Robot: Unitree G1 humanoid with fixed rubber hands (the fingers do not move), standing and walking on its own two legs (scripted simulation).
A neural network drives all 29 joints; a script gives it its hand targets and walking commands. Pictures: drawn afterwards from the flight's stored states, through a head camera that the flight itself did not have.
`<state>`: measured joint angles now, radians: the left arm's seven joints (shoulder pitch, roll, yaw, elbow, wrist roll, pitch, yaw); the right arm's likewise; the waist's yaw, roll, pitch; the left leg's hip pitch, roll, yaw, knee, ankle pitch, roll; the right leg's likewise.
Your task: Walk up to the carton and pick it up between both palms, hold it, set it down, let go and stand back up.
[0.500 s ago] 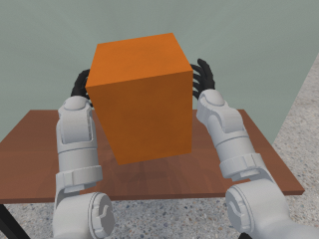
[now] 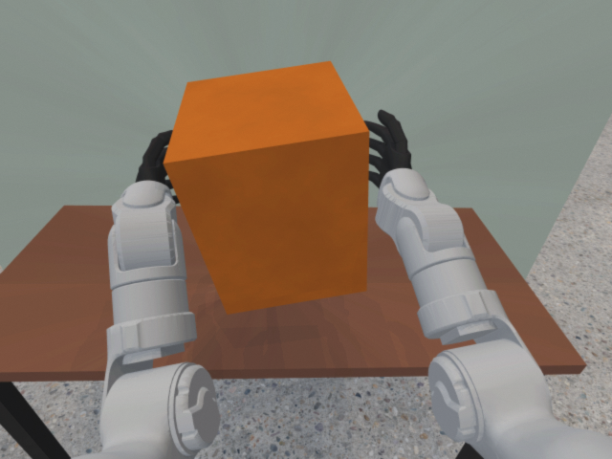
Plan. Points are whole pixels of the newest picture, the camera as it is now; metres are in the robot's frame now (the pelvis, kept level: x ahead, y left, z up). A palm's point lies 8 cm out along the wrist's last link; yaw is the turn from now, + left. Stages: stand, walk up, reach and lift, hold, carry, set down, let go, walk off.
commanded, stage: hold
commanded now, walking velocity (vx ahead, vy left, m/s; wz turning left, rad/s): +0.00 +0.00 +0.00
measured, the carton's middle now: (278, 188) +0.42 +0.00 +0.22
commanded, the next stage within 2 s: none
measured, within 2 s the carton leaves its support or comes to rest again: neither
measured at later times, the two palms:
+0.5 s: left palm (147, 198) +0.36 +0.16 +0.25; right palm (388, 177) +0.35 -0.13 +0.26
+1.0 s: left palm (162, 195) +0.37 +0.14 +0.25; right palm (401, 176) +0.35 -0.14 +0.27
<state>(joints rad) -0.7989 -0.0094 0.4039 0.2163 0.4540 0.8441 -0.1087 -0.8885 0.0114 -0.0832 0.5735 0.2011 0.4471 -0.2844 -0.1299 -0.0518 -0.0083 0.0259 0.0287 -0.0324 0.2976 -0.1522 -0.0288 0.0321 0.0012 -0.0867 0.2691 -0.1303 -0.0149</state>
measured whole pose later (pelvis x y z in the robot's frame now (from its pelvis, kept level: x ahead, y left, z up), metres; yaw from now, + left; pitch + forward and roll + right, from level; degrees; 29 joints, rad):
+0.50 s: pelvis +0.00 +0.01 +0.00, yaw +0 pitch -11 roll -1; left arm -0.77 -0.02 0.40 0.18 0.46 0.86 -0.12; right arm -0.86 0.00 -0.05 0.54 0.24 0.46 -0.31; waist -0.13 -0.06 0.00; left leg 0.05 0.02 -0.02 0.30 -0.16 -0.02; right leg 0.06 0.00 -0.08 0.26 -0.13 -0.01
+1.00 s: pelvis +0.01 +0.00 +0.00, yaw +0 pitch -12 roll -1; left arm -0.73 -0.03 0.40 0.15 0.45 0.86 -0.11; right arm -0.83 -0.01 -0.01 0.50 0.26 0.47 -0.32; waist -0.15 -0.05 -0.01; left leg 0.08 0.04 -0.03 0.30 -0.18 -0.03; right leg 0.09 0.01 -0.09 0.25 -0.14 -0.01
